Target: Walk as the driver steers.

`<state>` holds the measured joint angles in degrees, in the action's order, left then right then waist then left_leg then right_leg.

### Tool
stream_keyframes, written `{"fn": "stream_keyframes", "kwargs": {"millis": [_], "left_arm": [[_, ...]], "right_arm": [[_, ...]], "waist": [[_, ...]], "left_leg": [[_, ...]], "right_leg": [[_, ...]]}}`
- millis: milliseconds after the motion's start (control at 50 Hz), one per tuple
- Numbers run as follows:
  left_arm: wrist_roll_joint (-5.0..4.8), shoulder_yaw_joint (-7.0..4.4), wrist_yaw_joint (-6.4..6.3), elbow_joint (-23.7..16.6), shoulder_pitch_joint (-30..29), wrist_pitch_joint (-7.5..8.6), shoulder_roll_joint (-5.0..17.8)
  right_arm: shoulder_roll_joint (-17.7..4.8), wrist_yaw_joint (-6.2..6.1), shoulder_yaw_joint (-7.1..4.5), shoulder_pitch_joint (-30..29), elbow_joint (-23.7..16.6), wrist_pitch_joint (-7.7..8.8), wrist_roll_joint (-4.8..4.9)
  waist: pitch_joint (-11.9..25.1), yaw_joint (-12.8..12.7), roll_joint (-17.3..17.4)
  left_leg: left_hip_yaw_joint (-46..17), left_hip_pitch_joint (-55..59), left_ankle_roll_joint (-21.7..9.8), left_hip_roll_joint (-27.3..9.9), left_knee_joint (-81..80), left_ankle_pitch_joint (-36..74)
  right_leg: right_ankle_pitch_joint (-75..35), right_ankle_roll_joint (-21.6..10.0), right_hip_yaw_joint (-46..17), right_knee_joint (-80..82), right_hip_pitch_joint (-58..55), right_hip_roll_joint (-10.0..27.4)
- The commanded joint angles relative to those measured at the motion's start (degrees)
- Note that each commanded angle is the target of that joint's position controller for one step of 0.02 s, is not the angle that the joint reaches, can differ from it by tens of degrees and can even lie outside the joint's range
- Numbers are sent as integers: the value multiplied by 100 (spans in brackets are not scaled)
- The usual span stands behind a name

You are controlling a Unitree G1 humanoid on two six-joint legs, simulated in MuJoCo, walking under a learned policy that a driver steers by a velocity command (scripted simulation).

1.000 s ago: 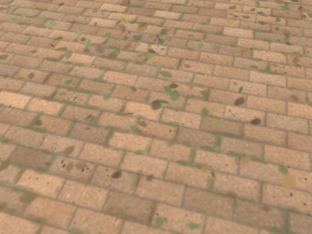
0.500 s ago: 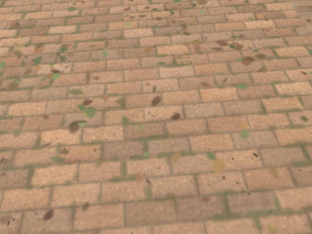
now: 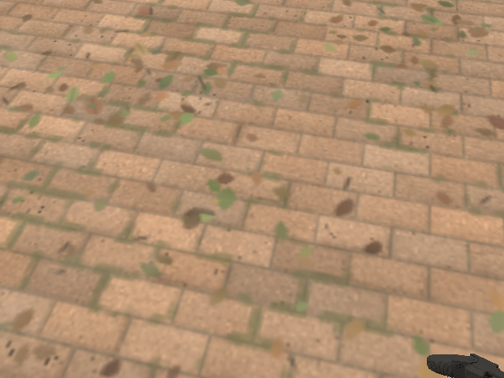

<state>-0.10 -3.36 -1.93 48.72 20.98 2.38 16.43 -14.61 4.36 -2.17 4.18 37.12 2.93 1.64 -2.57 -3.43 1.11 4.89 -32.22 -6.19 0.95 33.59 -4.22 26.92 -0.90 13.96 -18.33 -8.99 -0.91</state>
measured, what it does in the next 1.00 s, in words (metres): walks ahead, turning left: left foot, then right foot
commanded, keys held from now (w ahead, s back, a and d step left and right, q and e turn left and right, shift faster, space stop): w+q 0.34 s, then w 0.64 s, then w+e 0.02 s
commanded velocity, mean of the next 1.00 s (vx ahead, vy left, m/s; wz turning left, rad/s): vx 0.50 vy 0.00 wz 0.31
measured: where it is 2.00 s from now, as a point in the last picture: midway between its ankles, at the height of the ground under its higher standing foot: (242, 171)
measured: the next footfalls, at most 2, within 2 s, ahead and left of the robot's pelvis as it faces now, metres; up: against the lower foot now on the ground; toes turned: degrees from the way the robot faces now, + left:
left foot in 0.02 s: +0.18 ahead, +0.08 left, +0.00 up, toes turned +3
right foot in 0.46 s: +0.47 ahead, -0.10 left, +0.00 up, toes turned +18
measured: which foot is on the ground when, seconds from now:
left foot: up 0.00-0.00, down 0.02-0.48, up 0.50-0.96, down 0.98-1.00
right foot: down 0.00-0.00, up 0.02-0.44, down 0.46-1.00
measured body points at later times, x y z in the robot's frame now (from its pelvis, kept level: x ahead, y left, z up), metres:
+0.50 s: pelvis +0.30 -0.03 +0.00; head +0.33 -0.02 +0.45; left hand +0.44 +0.27 -0.06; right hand +0.44 -0.30 -0.11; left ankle +0.14 +0.07 -0.70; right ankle +0.44 -0.11 -0.72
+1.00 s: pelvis +0.55 +0.06 +0.01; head +0.58 +0.08 +0.46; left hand +0.43 +0.33 -0.12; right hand +0.86 -0.06 -0.05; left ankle +0.62 +0.20 -0.72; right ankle +0.44 -0.11 -0.71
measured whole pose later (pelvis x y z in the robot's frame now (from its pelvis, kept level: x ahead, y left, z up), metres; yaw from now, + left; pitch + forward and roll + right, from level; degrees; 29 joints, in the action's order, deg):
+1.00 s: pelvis +0.55 +0.06 +0.01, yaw +19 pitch +2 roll -1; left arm -0.9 -2.9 -0.1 49.4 24.8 2.7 17.7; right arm -14.5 2.2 -1.5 0.8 35.5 5.0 0.5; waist -1.3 -5.4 0.2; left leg 1.0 -26.6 -3.7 -0.1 28.5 -4.0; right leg 25.5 -0.2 0.1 -25.4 -0.3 0.3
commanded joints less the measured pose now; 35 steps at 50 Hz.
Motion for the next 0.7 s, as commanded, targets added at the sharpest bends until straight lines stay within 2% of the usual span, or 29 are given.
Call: {"fn": "stream_keyframes", "kwargs": {"millis": [20,40,60,80,100,120,140,160,200,260,300,320,360,400,440,460,480,500,520,540,560,580,600,620,660,700], "left_arm": [[-17,-248,-86,-529,-404,17,1190],[160,37,63,-805,265,172,239],[-17,41,185,-905,-117,447,547],[-241,-52,258,-1145,-793,592,888],[-228,-14,257,-1243,-926,661,841],[-85,-27,223,-1189,-919,661,793],[7,-69,213,-1158,-760,596,843],[51,-82,214,-1148,-648,515,848],[121,-40,191,-1166,-593,393,703],[137,94,167,-1388,-1270,340,412],[95,131,197,-1480,-1753,367,345],[45,115,216,-1522,-1914,383,388],[-30,61,258,-1565,-2020,423,526],[-38,-18,303,-1544,-1933,474,681],[-31,-112,310,-1448,-1500,520,765],[19,-198,281,-1360,-1016,550,912],[103,-271,243,-1311,-208,566,1212],[137,-426,304,-993,279,487,1755],[-18,-321,355,-1022,314,472,1193],[-29,-224,333,-1056,51,444,861],[40,-170,323,-1095,-228,409,762],[63,-126,318,-1065,-389,385,648],[94,-85,300,-1049,-465,394,563],[79,-68,295,-1013,-469,405,501],[8,-80,285,-901,-364,427,558],[-31,-126,261,-802,-279,408,727]], "right_arm": [[-1321,-164,-569,1990,-48,-44,0],[-1833,-239,-651,2038,-25,-37,-21],[-1521,-257,-559,2110,-154,29,-57],[-1239,-270,-485,1896,-139,79,-96],[-1080,-264,-433,1512,-173,111,-69],[-942,-257,-390,1132,-244,126,-59],[-841,-279,-348,909,-330,138,-129],[-841,-296,-342,791,-368,134,-148],[-928,-352,-363,782,-302,151,-98],[-1145,-464,-427,937,-190,101,-65],[-1186,-501,-438,1162,-111,40,-33],[-1209,-505,-445,1310,-61,15,-30],[-1173,-507,-434,1468,17,-18,-4],[-1056,-511,-397,1548,75,-22,-15],[-982,-495,-374,1475,91,-35,-54],[-784,-474,-306,1505,80,-19,-85],[-449,-458,-175,1605,-22,-5,-173],[-141,-452,-77,2501,-76,69,23],[-742,-482,-171,2311,47,75,102],[-1031,-486,-249,1569,-57,67,79],[-989,-504,-230,1151,-159,66,-27],[-902,-491,-226,920,-239,93,-118],[-807,-462,-225,953,-248,102,-121],[-720,-442,-208,1029,-213,97,-104],[-553,-424,-158,1027,-180,76,-115],[-431,-416,-93,684,-281,89,-148]], "waist": [[1246,1481,-388],[1737,778,1201],[2556,1042,745],[1649,1149,336],[1003,825,-206],[592,545,-474],[478,342,-333],[400,218,-204],[293,138,-103],[148,362,90],[209,628,228],[271,726,274],[354,762,413],[407,705,548],[423,413,678],[690,166,602],[1471,-130,-80],[1963,242,-2113],[1598,5,-1428],[891,-138,-859],[593,-65,-460],[312,23,-411],[271,171,-587],[294,229,-725],[302,261,-723],[197,189,-595]], "left_leg": [[-463,3160,-610,155,-406,-211],[-3479,5488,-1695,-1469,-389,-792],[-5416,5880,-2158,-2013,-1365,-1615],[-4593,5265,-1745,-1833,-1689,-1447],[-3887,4330,-1512,-1598,-1755,-979],[-3372,3518,-1354,-1331,-1836,-314],[-3013,2963,-1321,-1156,-1949,220],[-2854,2563,-1318,-1052,-2072,468],[-2436,1931,-1301,-932,-2163,980],[-1845,1283,-1002,-496,-2098,758],[-1767,1203,-765,-337,-1937,250],[-1885,1287,-701,-374,-1872,48],[-2184,1678,-617,-549,-1598,-313],[-2512,2134,-511,-811,-1263,-515],[-2617,2264,-357,-853,-850,-256],[-2416,2174,-187,-588,-178,161],[-1986,1618,48,-230,1448,-613],[-1304,-396,455,572,3375,-2832],[-1614,-1202,497,250,4075,-2784],[-1548,-1407,466,32,4221,-2249],[-1325,-1245,460,-171,4056,-1849],[-1258,-1172,461,-333,3701,-1569],[-1206,-881,462,-502,3422,-1356],[-1118,-697,486,-551,3204,-1269],[-954,-643,555,-591,2764,-1224],[-857,-758,640,-644,2057,-911]], "right_leg": [[-6669,-250,-225,-3572,1462,1245],[-285,134,-584,-5896,4323,62],[648,96,-2003,-6803,5113,-305],[82,-41,-2231,-6546,5563,61],[-374,-100,-2169,-5933,5431,319],[-546,-47,-2074,-5384,5146,487],[-692,33,-2085,-5140,4750,608],[-759,142,-2041,-4950,4511,653],[-909,390,-1834,-4382,4317,704],[-2019,599,-1622,-2968,3994,543],[-2889,624,-1556,-2028,3617,293],[-3106,632,-1564,-1766,3489,184],[-3085,571,-1716,-1396,3449,149],[-2831,391,-1814,-1196,3395,219],[-2432,113,-1668,-969,2885,197],[-2300,-98,-1703,-879,2139,289],[-2093,-484,-2724,-876,854,1233],[-624,-1528,-5608,-114,-713,2354],[881,-1508,-6261,273,-622,2386],[706,-1261,-5335,300,-42,2152],[-53,-1127,-4571,301,567,1878],[-729,-1135,-4067,385,1017,1646],[-1229,-1080,-3690,493,1307,1462],[-1542,-1082,-3449,599,1427,1339],[-2102,-1185,-3094,737,1514,1303],[-2503,-1258,-2832,888,1513,1336]]}}
Velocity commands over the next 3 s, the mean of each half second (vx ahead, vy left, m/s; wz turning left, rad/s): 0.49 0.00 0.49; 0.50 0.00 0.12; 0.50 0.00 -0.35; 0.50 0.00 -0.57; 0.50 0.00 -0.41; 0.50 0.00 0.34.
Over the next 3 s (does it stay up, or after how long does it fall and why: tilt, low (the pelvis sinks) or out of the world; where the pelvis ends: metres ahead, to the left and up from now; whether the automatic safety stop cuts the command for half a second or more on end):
stays up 1.57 -0.04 0.01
